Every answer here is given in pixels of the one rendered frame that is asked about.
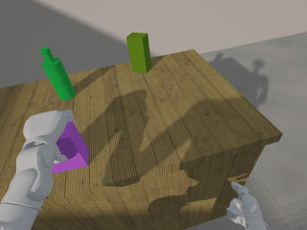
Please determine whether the robot right hand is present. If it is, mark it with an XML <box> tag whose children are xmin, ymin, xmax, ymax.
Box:
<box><xmin>226</xmin><ymin>182</ymin><xmax>264</xmax><ymax>227</ymax></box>

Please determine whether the sponge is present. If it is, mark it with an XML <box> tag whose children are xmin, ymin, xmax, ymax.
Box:
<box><xmin>51</xmin><ymin>121</ymin><xmax>89</xmax><ymax>174</ymax></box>

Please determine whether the table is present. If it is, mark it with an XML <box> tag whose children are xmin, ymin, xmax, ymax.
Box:
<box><xmin>0</xmin><ymin>49</ymin><xmax>283</xmax><ymax>230</ymax></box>

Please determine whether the robot left forearm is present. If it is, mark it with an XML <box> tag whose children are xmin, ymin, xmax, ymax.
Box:
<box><xmin>0</xmin><ymin>137</ymin><xmax>57</xmax><ymax>230</ymax></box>

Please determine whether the robot right forearm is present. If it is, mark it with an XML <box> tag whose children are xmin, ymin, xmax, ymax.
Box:
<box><xmin>245</xmin><ymin>218</ymin><xmax>271</xmax><ymax>230</ymax></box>

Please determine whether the robot left hand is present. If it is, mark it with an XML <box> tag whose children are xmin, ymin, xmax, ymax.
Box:
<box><xmin>23</xmin><ymin>109</ymin><xmax>76</xmax><ymax>164</ymax></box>

